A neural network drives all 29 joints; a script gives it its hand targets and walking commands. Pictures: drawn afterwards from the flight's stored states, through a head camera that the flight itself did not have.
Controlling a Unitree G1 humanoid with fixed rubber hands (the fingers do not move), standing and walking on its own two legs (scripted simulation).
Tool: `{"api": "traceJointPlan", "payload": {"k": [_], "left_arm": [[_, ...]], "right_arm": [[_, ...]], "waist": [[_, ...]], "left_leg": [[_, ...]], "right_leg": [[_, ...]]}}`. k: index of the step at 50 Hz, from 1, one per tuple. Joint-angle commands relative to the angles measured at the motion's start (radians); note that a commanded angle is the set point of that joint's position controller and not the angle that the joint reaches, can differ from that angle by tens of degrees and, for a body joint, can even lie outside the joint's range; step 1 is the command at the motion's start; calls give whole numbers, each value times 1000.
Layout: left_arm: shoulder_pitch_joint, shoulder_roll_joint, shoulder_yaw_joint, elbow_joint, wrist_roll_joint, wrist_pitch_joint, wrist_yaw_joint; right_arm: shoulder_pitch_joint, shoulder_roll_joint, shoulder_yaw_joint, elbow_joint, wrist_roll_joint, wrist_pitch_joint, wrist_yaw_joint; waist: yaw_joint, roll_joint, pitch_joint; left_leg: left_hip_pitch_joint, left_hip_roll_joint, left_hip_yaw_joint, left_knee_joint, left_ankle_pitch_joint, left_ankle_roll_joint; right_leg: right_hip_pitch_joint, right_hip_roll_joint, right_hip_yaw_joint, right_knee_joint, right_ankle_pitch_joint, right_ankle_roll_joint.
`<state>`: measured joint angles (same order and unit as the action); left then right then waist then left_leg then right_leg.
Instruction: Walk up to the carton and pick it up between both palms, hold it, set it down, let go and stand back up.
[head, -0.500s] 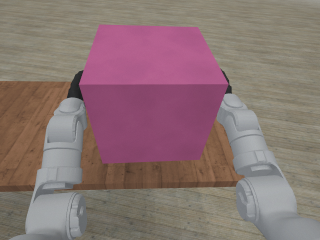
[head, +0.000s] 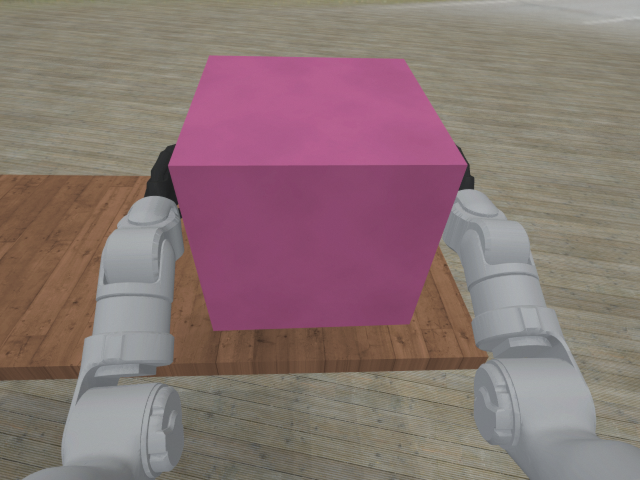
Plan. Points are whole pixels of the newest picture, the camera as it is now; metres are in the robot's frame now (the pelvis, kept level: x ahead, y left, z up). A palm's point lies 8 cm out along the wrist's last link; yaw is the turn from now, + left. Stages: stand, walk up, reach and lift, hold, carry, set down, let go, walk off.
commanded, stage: reach and lift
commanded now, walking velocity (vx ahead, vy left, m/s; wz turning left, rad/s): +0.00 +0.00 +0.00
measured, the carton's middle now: (310, 191) +0.43 +0.02 +0.19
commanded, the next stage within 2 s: hold in 0.10 s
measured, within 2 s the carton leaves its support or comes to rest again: neither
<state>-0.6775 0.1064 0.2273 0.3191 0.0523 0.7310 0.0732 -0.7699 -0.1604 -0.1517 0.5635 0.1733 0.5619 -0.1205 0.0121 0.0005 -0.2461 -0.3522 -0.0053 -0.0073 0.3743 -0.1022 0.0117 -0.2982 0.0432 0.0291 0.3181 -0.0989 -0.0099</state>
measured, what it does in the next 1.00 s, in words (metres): stands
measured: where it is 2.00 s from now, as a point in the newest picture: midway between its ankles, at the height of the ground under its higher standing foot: outside the picture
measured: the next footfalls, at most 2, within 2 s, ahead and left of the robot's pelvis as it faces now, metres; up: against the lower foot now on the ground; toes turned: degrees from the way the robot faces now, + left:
none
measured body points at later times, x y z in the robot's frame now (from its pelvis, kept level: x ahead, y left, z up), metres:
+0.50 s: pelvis +0.02 -0.01 +0.00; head -0.03 +0.00 +0.45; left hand +0.40 +0.20 +0.21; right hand +0.43 -0.16 +0.22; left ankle +0.05 +0.10 -0.74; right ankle +0.04 -0.11 -0.74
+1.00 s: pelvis +0.00 +0.00 +0.00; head -0.06 +0.01 +0.45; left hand +0.37 +0.19 +0.22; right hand +0.39 -0.17 +0.23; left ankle +0.05 +0.10 -0.74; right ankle +0.04 -0.11 -0.74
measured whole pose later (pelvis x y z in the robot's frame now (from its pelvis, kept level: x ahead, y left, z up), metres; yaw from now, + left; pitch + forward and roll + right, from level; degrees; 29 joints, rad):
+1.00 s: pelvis +0.00 +0.00 +0.00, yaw +0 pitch +4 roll -1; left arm -0.68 0.09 0.25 0.25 0.07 0.80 0.06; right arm -0.77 -0.16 -0.17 0.48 0.20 0.65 -0.14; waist -0.01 0.00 -0.25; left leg -0.34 -0.01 -0.01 0.36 -0.10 0.01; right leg -0.29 0.04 0.03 0.32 -0.10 -0.01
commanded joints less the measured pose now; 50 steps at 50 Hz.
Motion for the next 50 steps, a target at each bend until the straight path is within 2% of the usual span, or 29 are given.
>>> {"api": "traceJointPlan", "payload": {"k": [1, 2, 3, 4, 5, 6, 7, 9, 12, 15, 19, 21, 22, 23, 24, 26, 28, 29, 30, 32, 36, 37, 39, 40, 42, 43, 44, 45, 50], "left_arm": [[-982, -642, -454, -182, -173, -87, -173], [-962, -631, -431, -131, -157, -80, -178], [-1006, -622, -415, -144, -149, -88, -179], [-1016, -614, -414, -161, -151, -90, -173], [-1030, -620, -421, -146, -155, -92, -176], [-1023, -606, -421, -140, -160, -93, -172], [-1013, -628, -440, -135, -163, -87, -169], [-993, -622, -426, -142, -164, -84, -175], [-988, -620, -435, -146, -169, -80, -177], [-969, -594, -438, -233, -162, -76, -174], [-881, -603, -480, -294, -178, -59, -182], [-869, -628, -521, -357, -206, -51, -181], [-847, -608, -499, -370, -201, -47, -183], [-796, -622, -525, -407, -216, -37, -188], [-795, -617, -535, -481, -224, -35, -187], [-796, -605, -561, -581, -234, -22, -195], [-769, -590, -555, -593, -223, -3, -208], [-761, -558, -527, -558, -216, 3, -216], [-762, -569, -541, -572, -219, 8, -218], [-737, -582, -521, -541, -197, 22, -227], [-814, -585, -527, -499, -184, 17, -226], [-834, -592, -520, -441, -184, 15, -224], [-858, -612, -534, -445, -205, 6, -217], [-895, -610, -528, -431, -195, 0, -214], [-931, -602, -487, -367, -180, -9, -213], [-939, -613, -482, -327, -173, -9, -212], [-973, -603, -480, -332, -175, -20, -207], [-978, -594, -463, -323, -165, -24, -204], [-987, -607, -451, -251, -157, -40, -188]], "right_arm": [[-982, 628, 317, -173, 124, -101, 172], [-999, 619, 309, -160, 123, -98, 170], [-1001, 631, 301, -122, 123, -98, 177], [-1036, 648, 324, -160, 139, -106, 179], [-1019, 632, 308, -124, 130, -99, 177], [-1036, 632, 309, -145, 126, -103, 177], [-1038, 618, 307, -146, 128, -104, 176], [-999, 613, 310, -127, 128, -97, 168], [-1021, 617, 325, -159, 145, -92, 159], [-945, 628, 359, -167, 168, -76, 144], [-947, 622, 411, -323, 222, -67, 114], [-911, 592, 421, -382, 249, -53, 98], [-908, 609, 448, -431, 266, -48, 90], [-877, 603, 460, -488, 276, -43, 78], [-878, 609, 480, -561, 299, -43, 68], [-785, 593, 484, -578, 308, -16, 49], [-759, 582, 476, -631, 299, -1, 37], [-740, 563, 446, -604, 280, 13, 36], [-722, 563, 445, -585, 280, 21, 36], [-742, 559, 432, -592, 268, 27, 44], [-798, 558, 398, -538, 246, 22, 72], [-825, 551, 379, -512, 227, 20, 80], [-865, 577, 376, -535, 218, 11, 91], [-861, 584, 369, -461, 210, 14, 101], [-887, 596, 354, -391, 184, 7, 119], [-909, 592, 334, -361, 177, 2, 126], [-888, 601, 335, -309, 164, 3, 138], [-912, 607, 338, -290, 166, -2, 148], [-962, 611, 340, -226, 163, -26, 165]], "waist": [[-107, 11, -346], [-105, 15, -316], [-90, 21, -321], [-75, 20, -361], [-101, 26, -344], [-84, 26, -363], [-96, 43, -371], [-111, 11, -374], [-107, 11, -367], [-111, 31, -396], [-116, 26, -493], [-155, 42, -514], [-130, 14, -531], [-150, 4, -535], [-149, 15, -597], [-194, 42, -602], [-195, 33, -566], [-195, 10, -505], [-203, 35, -481], [-185, 30, -453], [-168, 55, -420], [-164, 65, -382], [-165, 46, -422], [-163, 63, -382], [-137, 34, -354], [-141, 52, -325], [-138, 67, -314], [-110, 57, -327], [-105, 47, -346]], "left_leg": [[270, -4, -27, -110, -143, -23], [257, -8, -20, -116, -164, -20], [252, -5, -22, -124, -184, -15], [262, -7, -23, -116, -157, -11], [251, -10, -19, -121, -180, -15], [247, -8, -15, -118, -174, -13], [257, -2, -22, -118, -173, -23], [282, -4, -20, -115, -128, -21], [289, -6, -24, -106, -110, -21], [320, -18, -23, -91, -20, -27], [364, -29, -32, -47, 133, -34], [387, -29, -43, -33, 195, -56], [391, -33, -38, -17, 231, -48], [393, -37, -43, -6, 281, -54], [407, -46, -44, 12, 319, -58], [422, -50, -55, 25, 365, -79], [397, -53, -48, 16, 338, -75], [372, -53, -42, 1, 260, -67], [361, -49, -49, -9, 245, -73], [356, -46, -45, -21, 216, -67], [340, -31, -38, -43, 115, -59], [320, -25, -41, -52, 64, -55], [328, -20, -41, -55, 66, -47], [313, -22, -42, -68, 23, -51], [279, -15, -36, -89, -71, -34], [254, -15, -30, -99, -122, -32], [257, -15, -26, -105, -136, -34], [249, -10, -28, -112, -154, -30], [265, -4, -26, -113, -160, -22]], "right_leg": [[197, -10, -4, -60, -99, 6], [198, -12, -5, -69, -117, 5], [205, -16, 2, -70, -136, 4], [204, -12, -2, -61, -113, 4], [204, -16, 0, -64, -135, 8], [202, -18, 2, -66, -140, 5], [207, -12, -8, -60, -121, 1], [225, -10, 0, -67, -79, 8], [212, -13, 0, -75, -63, 8], [269, -14, 1, -56, 50, 16], [364, 0, -1, -32, 240, 31], [376, 3, 3, -21, 336, 31], [403, 2, 6, -12, 397, 37], [432, 7, 10, -2, 490, 43], [474, 5, 11, 12, 567, 52], [498, 3, 16, 29, 667, 59], [494, 3, 12, 27, 650, 59], [472, -2, 13, 16, 590, 64], [460, -5, 16, 18, 569, 58], [439, -5, 12, 9, 492, 55], [370, -1, 6, -18, 282, 35], [318, -2, 4, -27, 195, 27], [315, 0, 5, -30, 192, 22], [286, -3, 2, -40, 130, 17], [253, -6, 4, -46, 23, 13], [238, -11, 9, -52, -28, 11], [216, -14, 4, -51, -46, 5], [220, -13, 6, -47, -80, 4], [211, -11, 4, -55, -95, 1]]}}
